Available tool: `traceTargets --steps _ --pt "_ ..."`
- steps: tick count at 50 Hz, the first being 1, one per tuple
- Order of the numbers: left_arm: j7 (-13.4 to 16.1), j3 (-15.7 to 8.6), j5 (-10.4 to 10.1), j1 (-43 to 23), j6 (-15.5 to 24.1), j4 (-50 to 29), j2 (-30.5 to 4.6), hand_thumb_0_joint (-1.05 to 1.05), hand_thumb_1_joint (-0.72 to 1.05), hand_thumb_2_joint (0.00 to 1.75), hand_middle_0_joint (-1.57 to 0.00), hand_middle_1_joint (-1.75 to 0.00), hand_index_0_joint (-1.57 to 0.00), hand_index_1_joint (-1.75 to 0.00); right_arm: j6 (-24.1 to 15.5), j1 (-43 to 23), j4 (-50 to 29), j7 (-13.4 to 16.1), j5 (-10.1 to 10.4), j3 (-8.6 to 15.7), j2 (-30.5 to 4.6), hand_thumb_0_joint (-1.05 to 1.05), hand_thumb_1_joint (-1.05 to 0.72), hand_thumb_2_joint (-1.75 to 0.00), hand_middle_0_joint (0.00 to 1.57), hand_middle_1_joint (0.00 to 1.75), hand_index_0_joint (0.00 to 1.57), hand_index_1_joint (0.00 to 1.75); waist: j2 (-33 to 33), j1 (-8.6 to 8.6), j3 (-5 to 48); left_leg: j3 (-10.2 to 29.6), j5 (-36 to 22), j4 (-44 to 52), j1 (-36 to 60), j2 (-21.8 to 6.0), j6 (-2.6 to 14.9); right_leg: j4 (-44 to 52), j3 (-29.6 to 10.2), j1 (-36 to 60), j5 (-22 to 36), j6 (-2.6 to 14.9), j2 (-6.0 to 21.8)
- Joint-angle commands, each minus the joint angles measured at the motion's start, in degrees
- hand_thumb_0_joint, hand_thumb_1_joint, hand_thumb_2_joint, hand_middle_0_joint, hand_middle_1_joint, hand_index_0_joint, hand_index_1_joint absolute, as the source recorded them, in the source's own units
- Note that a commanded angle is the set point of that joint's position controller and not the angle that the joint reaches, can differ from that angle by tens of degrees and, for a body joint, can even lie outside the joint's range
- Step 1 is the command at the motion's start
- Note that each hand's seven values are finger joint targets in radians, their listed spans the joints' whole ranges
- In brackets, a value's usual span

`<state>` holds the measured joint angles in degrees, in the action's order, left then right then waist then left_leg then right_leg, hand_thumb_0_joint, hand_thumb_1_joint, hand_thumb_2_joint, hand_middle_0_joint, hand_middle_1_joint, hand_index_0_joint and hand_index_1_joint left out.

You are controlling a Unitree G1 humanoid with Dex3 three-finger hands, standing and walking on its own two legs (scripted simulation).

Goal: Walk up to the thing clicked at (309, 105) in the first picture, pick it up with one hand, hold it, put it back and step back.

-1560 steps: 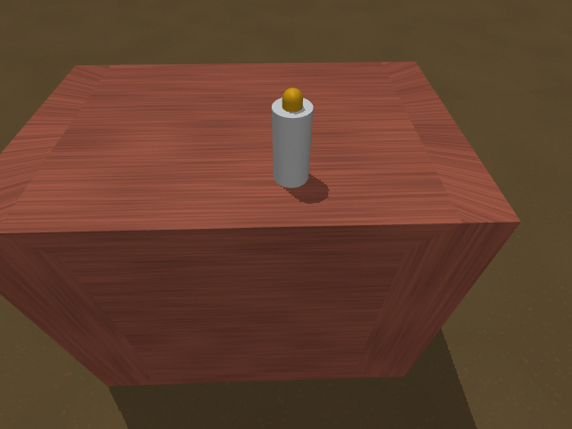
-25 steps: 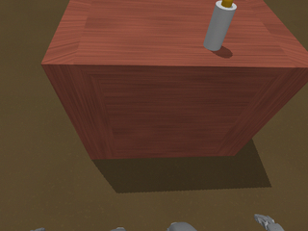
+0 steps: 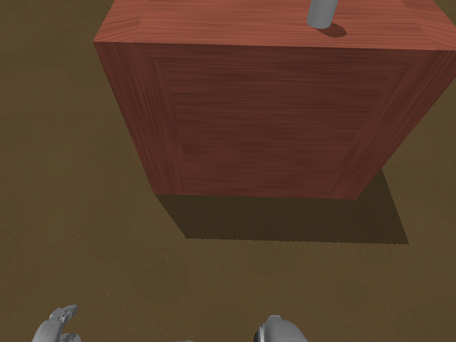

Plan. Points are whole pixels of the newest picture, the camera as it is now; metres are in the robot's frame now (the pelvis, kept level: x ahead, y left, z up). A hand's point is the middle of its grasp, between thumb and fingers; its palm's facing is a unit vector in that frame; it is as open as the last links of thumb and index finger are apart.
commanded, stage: step back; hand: right
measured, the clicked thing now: out of the picture +0.92 -0.26 +0.14
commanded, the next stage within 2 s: stand in 1.42 s
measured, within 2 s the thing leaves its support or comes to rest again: neither
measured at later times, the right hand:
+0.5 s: hand out of the picture -0.06 -0.30 -0.14, palm faces -0.03 +0.93 -0.37, open 7.4 cm
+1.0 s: hand out of the picture -0.08 -0.27 -0.13, palm faces -0.06 +0.92 -0.38, open 7.4 cm
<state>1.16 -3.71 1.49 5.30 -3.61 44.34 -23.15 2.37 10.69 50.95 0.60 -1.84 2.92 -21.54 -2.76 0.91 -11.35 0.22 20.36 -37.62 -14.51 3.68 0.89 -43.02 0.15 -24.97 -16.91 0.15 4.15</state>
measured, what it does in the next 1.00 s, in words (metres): walks backwards: right foot, then left foot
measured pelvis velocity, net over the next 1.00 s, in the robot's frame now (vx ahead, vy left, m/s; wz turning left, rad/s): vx -0.16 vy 0.00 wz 0.03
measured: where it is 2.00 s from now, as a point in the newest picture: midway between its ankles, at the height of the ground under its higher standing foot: outside the picture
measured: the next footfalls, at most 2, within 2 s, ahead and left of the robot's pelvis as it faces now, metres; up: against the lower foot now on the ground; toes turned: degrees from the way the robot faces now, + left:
right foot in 0.28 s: -0.11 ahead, -0.13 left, +0.00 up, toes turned +0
left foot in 0.60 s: -0.10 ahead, +0.11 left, +0.00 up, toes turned +0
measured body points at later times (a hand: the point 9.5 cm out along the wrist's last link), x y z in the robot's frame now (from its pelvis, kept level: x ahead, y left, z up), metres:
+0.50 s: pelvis -0.15 -0.03 +0.01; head -0.12 -0.05 +0.46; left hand -0.08 +0.29 -0.09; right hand -0.06 -0.35 -0.12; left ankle -0.14 +0.12 -0.66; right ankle -0.14 -0.14 -0.71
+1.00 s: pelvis -0.16 +0.00 +0.01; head -0.15 +0.00 +0.46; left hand -0.11 +0.31 -0.11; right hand -0.07 -0.32 -0.11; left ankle -0.14 +0.11 -0.72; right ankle -0.15 -0.13 -0.71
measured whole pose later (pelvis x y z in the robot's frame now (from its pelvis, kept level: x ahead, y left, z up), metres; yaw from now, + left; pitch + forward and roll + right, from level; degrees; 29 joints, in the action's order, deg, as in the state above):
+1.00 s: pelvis -0.16 +0.00 +0.01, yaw +2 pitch -3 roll -1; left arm -0.8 -2.6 2.2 10.6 1.3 57.9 -20.1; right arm -0.6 10.7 58.7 -1.2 -2.0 3.4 -21.8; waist 0.5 1.5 -3.1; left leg 1.6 18.5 -34.2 -15.3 0.3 0.4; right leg -33.2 2.6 -13.5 -17.1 -0.3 1.8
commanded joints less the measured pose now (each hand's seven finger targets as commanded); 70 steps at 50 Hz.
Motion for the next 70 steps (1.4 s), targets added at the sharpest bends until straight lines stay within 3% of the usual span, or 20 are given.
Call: traceTargets --steps 1,4,10,13,14,15,16,20,25,29,30,32,33,39,42,48,51,53,57,70 --pt "1.2 -3.8 -0.1 -1.7 0.5 -4.0 -11.9 0.00 0.90 0.90 -0.20 -0.30 -0.20 -0.30 -2.0 -1.1 -5.6 0.6 -0.5 5.4 -21.1 0.00 -0.90 -0.90 0.20 0.30 0.20 0.30 10.8 -2.35 12.7 27.7 -25.9 17.6 -5.2 -26.6 17.09 -26.5 -9.5 1.4 -20.6 0.43 -7.3" --pt "0.7 -3.7 -1.4 4.3 0.6 -0.6 -10.6 0.00 0.90 0.90 -0.20 -0.30 -0.20 -0.30 -1.9 -6.3 -6.4 1.2 -0.5 3.2 -15.5 0.00 -0.90 -0.90 0.20 0.30 0.20 0.30 8.9 1.81 11.3 13.4 -30.2 13.2 -3.3 -18.9 12.38 -30.0 -9.0 0.2 -13.7 0.58 -8.7" --pt "-0.1 -2.7 -0.5 4.6 2.2 0.2 -8.8 0.00 0.90 0.90 -0.20 -0.30 -0.20 -0.30 -0.6 -2.3 -5.7 0.7 -0.5 3.4 -15.1 0.00 -0.90 -0.90 0.20 0.30 0.20 0.30 13.8 -1.72 14.7 11.9 -25.6 9.4 8.1 -17.2 11.85 0.5 -1.7 4.4 -12.7 -1.06 -5.6" --pt "0.1 -2.6 0.3 10.4 3.4 4.8 -8.5 0.00 0.90 0.90 -0.20 -0.30 -0.20 -0.30 0.5 -4.4 -5.4 0.3 0.5 3.4 -15.9 0.00 -0.90 -0.90 0.20 0.30 0.20 0.30 13.5 0.94 18.1 9.4 -18.1 4.9 3.2 -15.1 8.17 21.7 1.9 16.7 0.1 1.14 -6.4" --pt "0.2 -3.7 1.0 11.1 4.0 5.5 -11.5 0.00 0.90 0.90 -0.20 -0.30 -0.20 -0.30 0.4 -4.7 -5.7 0.0 0.7 2.4 -13.0 0.00 -0.90 -0.90 0.20 0.30 0.20 0.30 7.2 1.23 16.6 8.1 -9.8 0.0 -6.5 -11.8 4.98 21.7 -7.3 20.9 -0.6 2.50 -2.0" --pt "0.2 -5.4 1.2 10.3 4.0 4.7 -18.3 0.00 0.90 0.90 -0.20 -0.30 -0.20 -0.30 -0.1 -7.0 -7.8 0.2 1.1 1.5 -9.5 0.00 -0.90 -0.90 0.20 0.30 0.20 0.30 -9.0 2.73 12.6 5.3 7.0 -7.8 -19.8 -0.9 0.64 25.7 -26.7 18.1 -6.2 8.02 10.9" --pt "0.3 -5.9 1.4 5.8 4.0 2.9 -21.9 0.00 0.90 0.90 -0.20 -0.30 -0.20 -0.30 0.3 -8.4 -7.2 1.1 0.8 2.7 -11.9 0.00 -0.90 -0.90 0.20 0.30 0.20 0.30 -10.6 4.03 9.3 9.9 14.5 -19.6 -13.6 -1.5 -1.46 28.3 -35.5 2.6 -6.9 16.50 20.9" --pt "0.6 -4.0 0.9 -0.2 5.0 2.1 -13.3 0.00 0.90 0.90 -0.20 -0.30 -0.20 -0.30 -0.6 -2.8 -3.3 0.7 1.1 2.6 -12.2 0.00 -0.90 -0.90 0.20 0.30 0.20 0.30 -2.5 -0.98 9.1 9.1 5.4 -26.4 -13.1 -0.1 -1.53 19.9 -13.8 7.9 7.4 10.54 9.5" --pt "0.0 -4.6 1.3 7.1 5.5 3.9 -14.3 0.00 0.90 0.90 -0.20 -0.30 -0.20 -0.30 -1.8 -5.6 -3.1 -0.3 -0.2 2.3 -10.9 0.00 -0.90 -0.90 0.20 0.30 0.20 0.30 -6.9 4.04 9.2 5.0 8.9 -8.5 -14.6 -3.1 -2.26 21.1 -16.3 17.6 -7.9 10.57 9.9" --pt "-0.8 -3.7 0.8 2.4 4.5 3.0 -14.1 0.00 0.90 0.90 -0.20 -0.30 -0.20 -0.30 -3.2 0.8 1.1 -0.7 -0.1 2.9 -10.2 0.00 -0.90 -0.90 0.20 0.30 0.20 0.30 -6.5 -0.42 10.2 -0.9 1.3 14.9 4.8 -2.1 -0.59 18.1 -12.3 7.7 -7.6 8.65 9.2" --pt "-0.9 -2.5 0.7 4.0 4.3 3.4 -11.6 0.00 0.90 0.90 -0.20 -0.30 -0.20 -0.30 -3.7 1.9 2.2 -0.5 -0.1 3.5 -11.0 0.00 -0.90 -0.90 0.20 0.30 0.20 0.30 -2.4 -0.64 11.6 1.3 -2.1 17.7 11.0 -2.4 0.24 13.2 -8.6 5.3 -3.5 6.36 6.0" --pt "-1.1 -1.7 -0.7 1.7 4.2 4.2 -9.1 0.00 0.90 0.90 -0.20 -0.30 -0.20 -0.30 -4.1 -0.2 1.3 -0.4 -0.7 4.0 -17.6 0.00 -0.90 -0.90 0.20 0.30 0.20 0.30 11.7 -1.59 10.5 28.9 24.6 25.1 3.9 -20.4 9.11 1.0 1.1 -2.3 -14.0 0.75 -3.4" --pt "-1.1 -2.7 -0.2 0.7 4.4 4.9 -12.0 0.00 0.90 0.90 -0.20 -0.30 -0.20 -0.30 -4.2 -2.0 0.8 -0.7 -0.4 4.2 -18.0 0.00 -0.90 -0.90 0.20 0.30 0.20 0.30 9.1 -1.63 7.7 29.1 26.5 26.2 -4.0 -22.2 11.83 -4.5 -1.8 2.9 -15.4 0.87 -2.0" --pt "-0.9 -2.7 0.2 8.7 6.4 10.6 -9.8 0.00 0.90 0.90 -0.20 -0.30 -0.20 -0.30 -3.3 -6.4 0.8 -1.0 0.5 1.6 -10.2 0.00 -0.90 -0.90 0.20 0.30 0.20 0.30 7.5 2.94 9.5 8.5 1.6 10.4 -9.7 -10.2 2.19 20.6 -3.1 23.3 0.5 1.69 -2.4" --pt "-0.7 -4.1 0.8 4.3 7.1 8.7 -16.8 0.00 0.90 0.90 -0.20 -0.30 -0.20 -0.30 -2.8 -3.0 2.1 -0.6 0.2 2.4 -11.0 0.00 -0.90 -0.90 0.20 0.30 0.20 0.30 -1.9 1.27 4.2 5.4 11.7 -8.9 -11.6 -3.8 -0.61 31.7 -28.8 10.0 -26.9 12.43 17.1" --pt "-1.1 -2.2 0.2 -1.4 6.4 8.0 -12.0 0.00 0.90 0.90 -0.20 -0.30 -0.20 -0.30 -4.4 2.8 5.6 -1.0 0.0 2.6 -9.1 0.00 -0.90 -0.90 0.20 0.30 0.20 0.30 -3.9 -2.36 10.5 0.5 -1.9 10.2 4.3 -3.5 -0.13 20.9 -8.7 6.8 -3.1 6.89 7.5" --pt "-1.4 -0.4 -1.3 0.2 5.6 8.6 -6.9 0.00 0.90 0.90 -0.20 -0.30 -0.20 -0.30 -5.3 -2.1 4.3 -0.3 -0.7 3.3 -14.0 0.00 -0.90 -0.90 0.20 0.30 0.20 0.30 10.4 -0.40 10.9 22.7 2.2 22.5 4.3 -18.3 5.97 6.9 0.8 3.1 -6.1 0.63 -2.9" --pt "-1.1 -0.9 -1.0 1.2 5.5 10.0 -8.9 0.00 0.90 0.90 -0.20 -0.30 -0.20 -0.30 -5.1 -5.3 3.8 -0.4 -0.4 3.0 -14.1 0.00 -0.90 -0.90 0.20 0.30 0.20 0.30 8.3 0.60 9.4 19.3 -1.0 20.6 0.0 -18.7 8.65 7.6 -0.5 8.7 -9.7 1.27 -2.4" --pt "-0.5 -1.1 -1.0 3.2 6.8 12.5 -9.8 0.00 0.90 0.90 -0.20 -0.30 -0.20 -0.30 -4.8 -6.8 4.6 -0.2 0.6 1.8 -10.9 0.00 -0.90 -0.90 0.20 0.30 0.20 0.30 9.0 1.31 14.5 7.1 -25.2 11.9 1.6 -11.7 2.18 17.4 -3.6 20.0 14.1 1.95 0.4" --pt "-0.1 -0.4 -0.8 -2.0 6.2 13.5 -10.4 0.00 0.90 0.90 -0.20 -0.30 -0.20 -0.30 -4.2 -8.9 7.4 0.2 0.7 1.9 -10.1 0.00 -0.90 -0.90 0.20 0.30 0.20 0.30 2.6 -0.27 15.6 3.4 -25.6 12.3 6.2 -9.9 1.55 17.2 -4.7 20.4 21.7 2.63 2.8"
